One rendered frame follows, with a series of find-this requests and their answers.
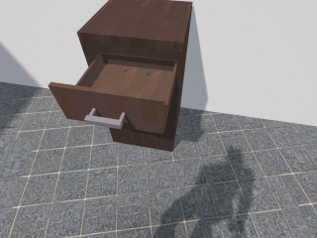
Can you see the cabinet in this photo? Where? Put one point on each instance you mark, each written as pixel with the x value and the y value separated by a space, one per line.
pixel 157 29

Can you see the handle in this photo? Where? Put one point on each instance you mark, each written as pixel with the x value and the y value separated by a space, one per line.
pixel 104 122

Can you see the drawer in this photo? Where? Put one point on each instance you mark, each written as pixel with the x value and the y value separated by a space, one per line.
pixel 113 84

